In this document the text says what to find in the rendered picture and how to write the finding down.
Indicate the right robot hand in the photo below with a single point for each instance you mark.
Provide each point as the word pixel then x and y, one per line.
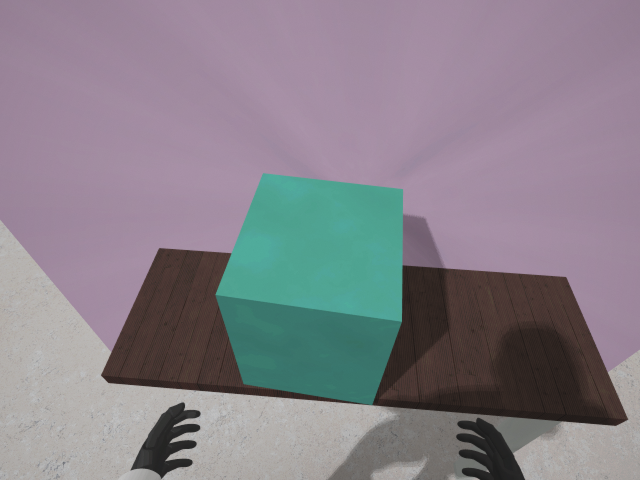
pixel 499 460

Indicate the carton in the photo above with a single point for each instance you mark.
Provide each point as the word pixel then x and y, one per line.
pixel 311 297

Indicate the left robot hand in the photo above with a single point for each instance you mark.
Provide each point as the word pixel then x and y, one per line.
pixel 157 447

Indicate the table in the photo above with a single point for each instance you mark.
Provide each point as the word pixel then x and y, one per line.
pixel 477 342

